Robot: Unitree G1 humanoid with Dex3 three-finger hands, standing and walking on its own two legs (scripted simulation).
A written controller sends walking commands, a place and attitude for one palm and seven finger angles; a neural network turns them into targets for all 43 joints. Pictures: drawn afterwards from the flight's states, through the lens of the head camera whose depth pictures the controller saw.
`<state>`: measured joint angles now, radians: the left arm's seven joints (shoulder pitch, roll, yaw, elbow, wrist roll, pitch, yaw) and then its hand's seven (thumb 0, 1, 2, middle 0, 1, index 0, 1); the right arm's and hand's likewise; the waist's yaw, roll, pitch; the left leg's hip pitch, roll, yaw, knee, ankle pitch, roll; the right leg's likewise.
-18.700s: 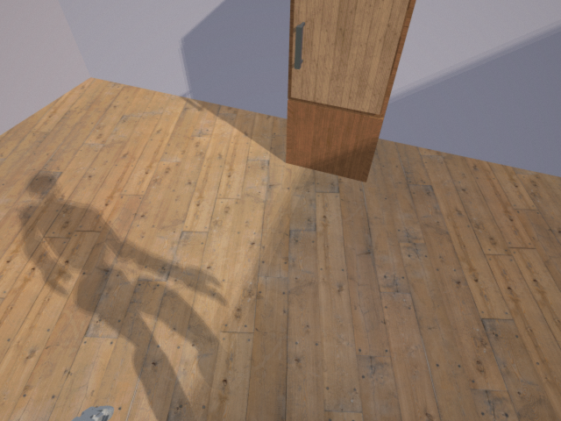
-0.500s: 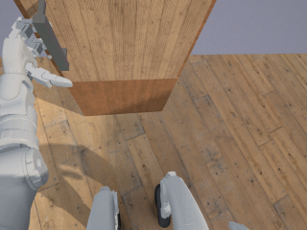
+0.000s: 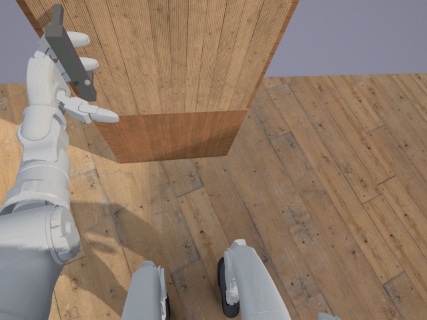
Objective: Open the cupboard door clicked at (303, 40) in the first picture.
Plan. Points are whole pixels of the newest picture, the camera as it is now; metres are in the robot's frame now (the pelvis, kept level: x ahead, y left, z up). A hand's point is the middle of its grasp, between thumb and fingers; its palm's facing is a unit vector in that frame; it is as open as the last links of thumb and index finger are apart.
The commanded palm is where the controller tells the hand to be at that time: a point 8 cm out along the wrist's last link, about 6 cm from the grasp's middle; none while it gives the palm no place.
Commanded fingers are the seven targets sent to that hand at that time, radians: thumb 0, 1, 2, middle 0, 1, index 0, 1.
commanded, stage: slide the fingers in behind the handle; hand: left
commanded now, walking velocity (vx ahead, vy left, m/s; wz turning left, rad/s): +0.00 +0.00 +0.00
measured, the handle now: (76, 59) +0.58 +0.19 +0.03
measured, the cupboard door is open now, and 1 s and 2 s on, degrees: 0 0 27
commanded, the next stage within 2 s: close the thumb around the handle in 0.24 s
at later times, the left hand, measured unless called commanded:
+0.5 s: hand (85, 85) +0.52 +0.17 +0.04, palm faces +0.00 -1.00 -0.03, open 13.4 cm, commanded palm +0.49 +0.21 +0.04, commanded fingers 0.00 0.00 0.52 -0.34 -1.25 -0.34 -1.25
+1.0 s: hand (87, 83) +0.52 +0.17 +0.04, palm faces -0.02 -1.00 -0.02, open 5.8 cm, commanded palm +0.50 +0.21 +0.04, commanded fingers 0.00 0.90 0.90 -0.40 -1.35 -0.40 -1.35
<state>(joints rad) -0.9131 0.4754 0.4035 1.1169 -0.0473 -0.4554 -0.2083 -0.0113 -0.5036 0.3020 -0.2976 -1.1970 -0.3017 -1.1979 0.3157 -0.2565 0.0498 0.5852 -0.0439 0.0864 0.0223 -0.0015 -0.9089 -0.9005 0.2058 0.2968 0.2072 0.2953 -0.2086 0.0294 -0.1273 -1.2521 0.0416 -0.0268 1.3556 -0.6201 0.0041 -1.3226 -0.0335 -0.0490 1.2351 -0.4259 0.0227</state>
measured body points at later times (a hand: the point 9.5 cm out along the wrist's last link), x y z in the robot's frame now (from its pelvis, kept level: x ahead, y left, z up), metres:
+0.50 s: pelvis +0.00 +0.00 +0.00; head +0.17 +0.02 +0.42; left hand +0.51 +0.22 +0.04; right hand +0.03 -0.27 -0.11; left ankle +0.00 +0.11 -0.61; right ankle +0.07 -0.14 -0.61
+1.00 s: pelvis -0.01 +0.00 +0.00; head +0.17 +0.02 +0.41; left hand +0.52 +0.22 +0.04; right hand +0.02 -0.27 -0.12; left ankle +0.00 +0.11 -0.61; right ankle +0.07 -0.14 -0.61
